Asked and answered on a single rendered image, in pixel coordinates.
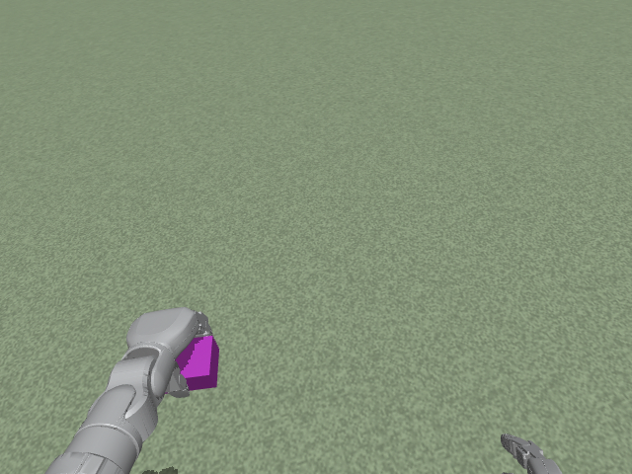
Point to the small box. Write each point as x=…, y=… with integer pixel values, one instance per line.
x=198, y=363

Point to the left robot hand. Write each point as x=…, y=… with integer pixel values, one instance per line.
x=174, y=329

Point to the right robot hand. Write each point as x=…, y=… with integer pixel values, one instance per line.
x=528, y=455

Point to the left robot arm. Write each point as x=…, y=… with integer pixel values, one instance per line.
x=123, y=417

